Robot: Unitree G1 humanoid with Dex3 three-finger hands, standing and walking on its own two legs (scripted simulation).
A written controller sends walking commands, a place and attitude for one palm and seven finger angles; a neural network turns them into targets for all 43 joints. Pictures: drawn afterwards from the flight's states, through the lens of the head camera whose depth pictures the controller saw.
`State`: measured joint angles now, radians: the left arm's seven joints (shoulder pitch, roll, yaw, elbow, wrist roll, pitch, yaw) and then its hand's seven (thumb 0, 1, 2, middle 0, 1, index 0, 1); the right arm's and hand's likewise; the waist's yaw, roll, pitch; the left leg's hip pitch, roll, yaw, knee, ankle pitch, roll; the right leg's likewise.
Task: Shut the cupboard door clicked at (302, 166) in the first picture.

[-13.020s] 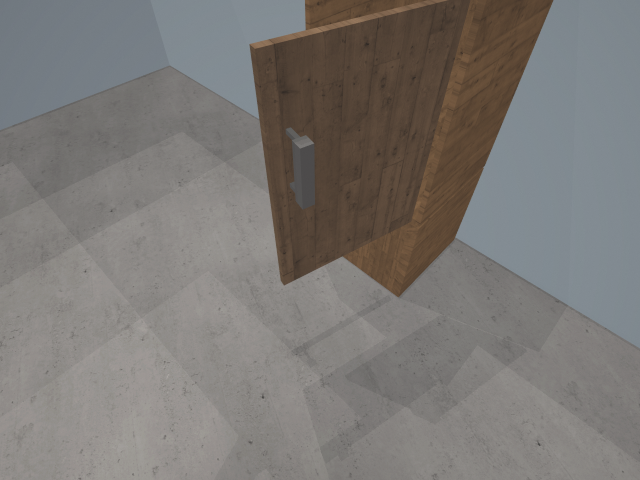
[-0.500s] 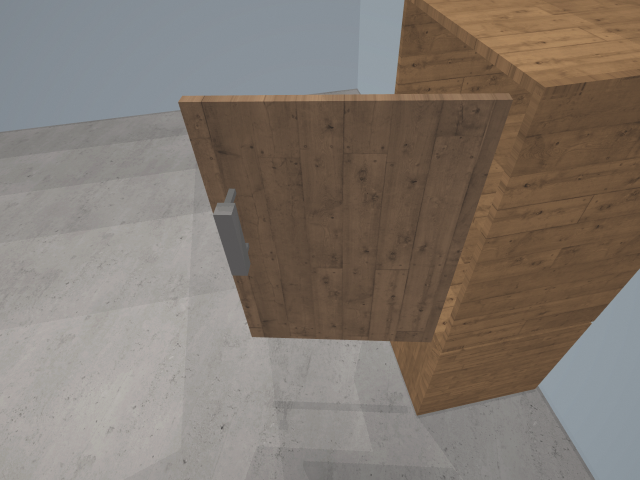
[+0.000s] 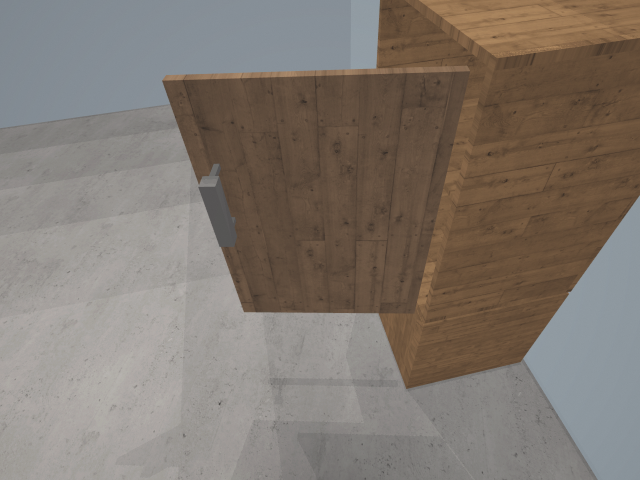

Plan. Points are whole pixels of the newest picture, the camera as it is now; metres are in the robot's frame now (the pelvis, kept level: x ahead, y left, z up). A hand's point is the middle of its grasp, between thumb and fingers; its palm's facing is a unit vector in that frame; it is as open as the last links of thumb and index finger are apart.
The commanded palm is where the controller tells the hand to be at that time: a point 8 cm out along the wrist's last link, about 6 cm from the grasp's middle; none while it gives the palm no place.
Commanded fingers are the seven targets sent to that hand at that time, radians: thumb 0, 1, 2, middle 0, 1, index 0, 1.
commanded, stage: come to a stop and stand still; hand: left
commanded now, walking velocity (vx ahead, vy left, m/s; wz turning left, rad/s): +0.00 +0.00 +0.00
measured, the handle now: (222, 205) +0.54 +0.20 +0.04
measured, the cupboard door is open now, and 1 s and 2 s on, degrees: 76 76 76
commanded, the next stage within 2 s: look again from close up in 0.62 s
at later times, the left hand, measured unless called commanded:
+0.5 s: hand out of the picture -0.07 +0.15 -0.17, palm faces +0.07 -0.97 -0.22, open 7.3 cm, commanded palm none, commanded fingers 0.00 0.90 0.90 -0.20 -0.30 -0.20 -0.30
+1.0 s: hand out of the picture -0.01 +0.14 -0.16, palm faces +0.02 -0.98 -0.22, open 7.3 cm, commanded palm none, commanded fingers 0.00 0.90 0.90 -0.20 -0.30 -0.20 -0.30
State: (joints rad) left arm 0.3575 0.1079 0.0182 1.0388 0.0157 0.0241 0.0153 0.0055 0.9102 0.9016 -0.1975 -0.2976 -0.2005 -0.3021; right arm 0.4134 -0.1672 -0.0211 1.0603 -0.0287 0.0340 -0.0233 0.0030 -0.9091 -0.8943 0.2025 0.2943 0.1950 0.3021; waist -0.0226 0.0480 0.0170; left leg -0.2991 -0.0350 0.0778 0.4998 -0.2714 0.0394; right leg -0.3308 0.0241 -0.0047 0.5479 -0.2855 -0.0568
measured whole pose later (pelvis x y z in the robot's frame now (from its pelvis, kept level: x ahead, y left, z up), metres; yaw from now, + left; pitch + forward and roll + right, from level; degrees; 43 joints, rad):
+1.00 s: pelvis -0.02 -0.03 +0.01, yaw +0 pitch -1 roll +1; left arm 0.27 0.15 0.00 1.09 0.01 -0.02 0.03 0.01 0.92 0.90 -0.20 -0.30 -0.20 -0.30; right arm 0.28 -0.14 0.01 1.13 -0.01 -0.02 -0.04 0.00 -0.92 -0.89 0.20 0.29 0.20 0.30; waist 0.00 0.02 0.04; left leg -0.19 0.02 -0.01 0.39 -0.19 -0.03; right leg -0.14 0.06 -0.02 0.42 -0.27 -0.08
